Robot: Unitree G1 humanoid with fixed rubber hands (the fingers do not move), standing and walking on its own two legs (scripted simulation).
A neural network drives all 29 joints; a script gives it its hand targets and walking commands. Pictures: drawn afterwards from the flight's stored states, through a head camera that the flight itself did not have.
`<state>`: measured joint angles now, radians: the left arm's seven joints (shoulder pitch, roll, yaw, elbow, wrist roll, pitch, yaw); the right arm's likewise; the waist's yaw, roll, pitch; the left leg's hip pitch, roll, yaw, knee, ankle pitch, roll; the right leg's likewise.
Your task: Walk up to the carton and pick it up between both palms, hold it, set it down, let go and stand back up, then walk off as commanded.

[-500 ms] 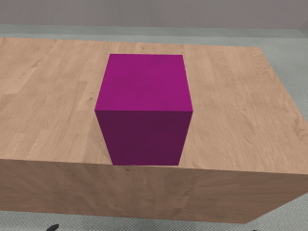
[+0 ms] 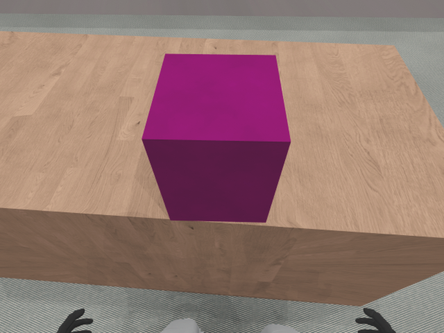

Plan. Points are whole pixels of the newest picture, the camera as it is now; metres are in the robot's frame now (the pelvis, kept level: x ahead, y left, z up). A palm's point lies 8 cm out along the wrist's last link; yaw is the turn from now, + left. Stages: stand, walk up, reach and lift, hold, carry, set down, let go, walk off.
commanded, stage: walk up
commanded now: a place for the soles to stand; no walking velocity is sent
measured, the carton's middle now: (219, 144) +0.43 +0.02 +0.08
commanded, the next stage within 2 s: reach and lift in 1.30 s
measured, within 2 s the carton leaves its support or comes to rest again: neither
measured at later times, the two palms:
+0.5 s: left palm out of the picture +0.07 +0.29 -0.11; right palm out of the picture +0.10 -0.31 -0.12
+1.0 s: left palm out of the picture +0.11 +0.30 -0.11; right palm out of the picture +0.10 -0.30 -0.11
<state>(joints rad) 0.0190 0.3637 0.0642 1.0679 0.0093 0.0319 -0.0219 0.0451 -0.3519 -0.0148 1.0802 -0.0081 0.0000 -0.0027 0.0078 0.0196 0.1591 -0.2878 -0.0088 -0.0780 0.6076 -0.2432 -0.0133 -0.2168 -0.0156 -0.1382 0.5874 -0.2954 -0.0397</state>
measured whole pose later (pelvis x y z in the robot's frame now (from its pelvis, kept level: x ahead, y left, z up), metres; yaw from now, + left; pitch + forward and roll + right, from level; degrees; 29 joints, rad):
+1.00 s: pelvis +0.01 -0.01 +0.01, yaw +0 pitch -3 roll +0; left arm 0.06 0.37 0.05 1.06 0.00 0.01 -0.02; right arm 0.07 -0.33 -0.01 1.08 -0.01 -0.01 -0.01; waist 0.00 0.00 0.12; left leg -0.25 0.01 -0.04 0.54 -0.23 -0.02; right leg -0.19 0.02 -0.07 0.53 -0.29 -0.04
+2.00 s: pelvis +0.00 -0.01 +0.01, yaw -3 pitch -8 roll +1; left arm 0.28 0.32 0.09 0.31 -0.05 0.44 0.04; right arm 0.29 -0.21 -0.08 0.42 0.00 0.10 0.04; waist 0.08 -0.05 0.08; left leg -0.13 0.02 0.03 0.45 -0.19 -0.02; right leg -0.13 0.01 -0.02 0.53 -0.27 -0.04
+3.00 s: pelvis +0.04 +0.00 +0.02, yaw -4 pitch -4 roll +0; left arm 0.46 0.29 0.01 -0.22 -0.24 0.21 0.06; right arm 0.50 -0.17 -0.01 -0.17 0.20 0.10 -0.06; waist 0.05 0.01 0.03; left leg -0.08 0.03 0.05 0.31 -0.17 -0.02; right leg -0.04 0.03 0.00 0.29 -0.19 -0.03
